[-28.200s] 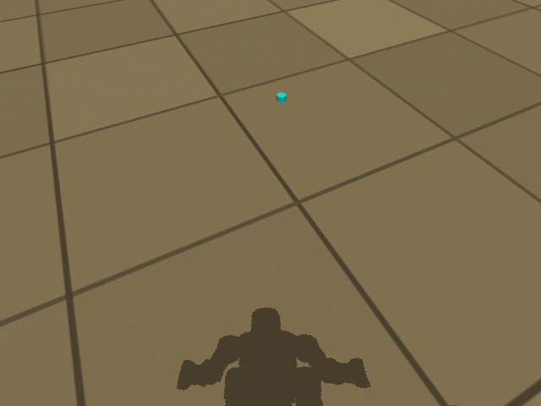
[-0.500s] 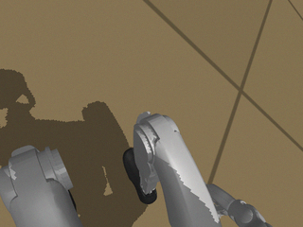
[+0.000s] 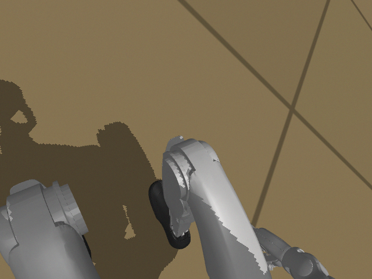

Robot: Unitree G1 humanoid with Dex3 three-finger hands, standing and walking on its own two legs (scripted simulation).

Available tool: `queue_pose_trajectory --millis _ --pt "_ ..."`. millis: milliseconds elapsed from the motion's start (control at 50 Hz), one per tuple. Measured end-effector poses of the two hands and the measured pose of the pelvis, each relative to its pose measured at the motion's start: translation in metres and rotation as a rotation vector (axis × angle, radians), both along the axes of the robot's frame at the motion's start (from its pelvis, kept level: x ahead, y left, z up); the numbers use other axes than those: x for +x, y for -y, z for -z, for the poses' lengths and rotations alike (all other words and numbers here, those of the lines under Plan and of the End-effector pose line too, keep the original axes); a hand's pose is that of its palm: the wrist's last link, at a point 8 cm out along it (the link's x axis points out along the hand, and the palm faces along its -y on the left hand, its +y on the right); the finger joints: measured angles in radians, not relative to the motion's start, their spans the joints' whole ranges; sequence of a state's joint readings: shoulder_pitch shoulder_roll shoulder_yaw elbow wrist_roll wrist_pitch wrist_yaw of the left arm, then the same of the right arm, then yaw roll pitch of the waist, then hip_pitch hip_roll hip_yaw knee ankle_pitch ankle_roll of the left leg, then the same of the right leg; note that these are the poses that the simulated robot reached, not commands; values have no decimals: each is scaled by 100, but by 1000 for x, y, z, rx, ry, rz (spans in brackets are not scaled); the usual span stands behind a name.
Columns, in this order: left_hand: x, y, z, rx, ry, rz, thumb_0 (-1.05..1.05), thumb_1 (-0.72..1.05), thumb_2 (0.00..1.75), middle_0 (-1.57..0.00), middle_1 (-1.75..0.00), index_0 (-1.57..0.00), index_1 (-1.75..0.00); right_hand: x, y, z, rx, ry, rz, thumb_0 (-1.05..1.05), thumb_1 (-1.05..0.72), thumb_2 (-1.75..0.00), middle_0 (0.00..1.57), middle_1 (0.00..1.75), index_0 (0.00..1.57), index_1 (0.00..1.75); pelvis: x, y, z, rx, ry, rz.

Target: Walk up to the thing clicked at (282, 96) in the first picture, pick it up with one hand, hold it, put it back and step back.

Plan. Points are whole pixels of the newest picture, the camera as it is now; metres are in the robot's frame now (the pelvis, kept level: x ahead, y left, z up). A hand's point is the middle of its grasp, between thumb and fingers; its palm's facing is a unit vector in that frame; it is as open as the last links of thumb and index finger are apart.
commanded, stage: open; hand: left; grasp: from above
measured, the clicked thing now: out of the picture +0.41 +0.33 -0.28
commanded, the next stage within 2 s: withdraw in 0.22 s
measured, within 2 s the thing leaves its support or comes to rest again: neither
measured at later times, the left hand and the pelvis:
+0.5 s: hand out of the picture +0.40 +0.32 -0.25, palm faces -0.40 -0.20 -0.90, open 14.1 cm; pelvis +0.00 +0.00 +0.00, yaw +0 degrees
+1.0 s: hand out of the picture +0.38 +0.32 -0.09, palm faces -0.50 -0.15 -0.85, open 13.8 cm; pelvis -0.01 -0.01 +0.05, yaw +8 degrees
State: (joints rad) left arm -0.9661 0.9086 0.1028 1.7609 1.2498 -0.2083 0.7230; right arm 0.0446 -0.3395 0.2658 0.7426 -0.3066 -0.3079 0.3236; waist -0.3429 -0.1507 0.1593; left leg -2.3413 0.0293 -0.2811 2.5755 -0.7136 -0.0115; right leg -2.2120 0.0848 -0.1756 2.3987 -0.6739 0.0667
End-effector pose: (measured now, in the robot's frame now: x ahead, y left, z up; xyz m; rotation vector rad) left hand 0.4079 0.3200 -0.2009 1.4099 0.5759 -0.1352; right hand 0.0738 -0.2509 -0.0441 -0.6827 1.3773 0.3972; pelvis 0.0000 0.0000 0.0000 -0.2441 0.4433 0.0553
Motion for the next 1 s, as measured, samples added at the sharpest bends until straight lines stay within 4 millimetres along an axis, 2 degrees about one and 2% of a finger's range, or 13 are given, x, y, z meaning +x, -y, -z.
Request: queue_pose_trajectory --millis 280,500,580,680,760,820,920,1000 --pt "-3 -6 2 -5 -38 -31 0 -52 100 -8 -99 -6 -100 -1 -2 6 29 -9 2 0 -89 -89 20 30 20 30 1 2 1 4 3 -1" --pt "0 -7 -10 -19 26 -7 0 -50 97 -8 -100 -8 -99 -3 -1 4 11 3 9 0 -90 -89 20 30 20 30 -1 2 0 5 9 0" --pt "9 -13 -34 10 116 -3 0 -49 97 -8 -100 -9 -98 0 1 4 17 13 33 0 -90 -89 20 30 20 30 2 3 -2 8 -12 -4" --pt "16 -25 -85 74 194 -27 0 -50 98 -8 -99 -9 -98 14 2 9 51 70 116 0 -90 -89 20 30 20 30 6 2 -8 13 -67 -10" --pt "9 -32 -126 124 142 -55 0 -49 99 -8 -100 -8 -99 31 1 13 99 120 189 0 -90 -89 20 30 20 30 6 2 -20 34 -105 -27" --pt "0 -31 -149 127 63 -73 0 -49 99 -9 -100 -9 -100 42 0 13 129 149 217 0 -90 -90 20 30 20 30 2 3 -32 56 -112 -42" --pt "-10 -17 -170 75 -43 -41 0 -48 100 -10 -101 -10 -101 51 2 7 130 173 235 0 -90 -90 20 30 20 30 -6 9 -49 89 -109 -64" --pt "-16 -6 -169 28 -88 5 0 -47 100 -11 -101 -11 -101 48 11 1 85 175 230 0 -90 -90 20 30 20 30 -11 14 -55 104 -101 -72"
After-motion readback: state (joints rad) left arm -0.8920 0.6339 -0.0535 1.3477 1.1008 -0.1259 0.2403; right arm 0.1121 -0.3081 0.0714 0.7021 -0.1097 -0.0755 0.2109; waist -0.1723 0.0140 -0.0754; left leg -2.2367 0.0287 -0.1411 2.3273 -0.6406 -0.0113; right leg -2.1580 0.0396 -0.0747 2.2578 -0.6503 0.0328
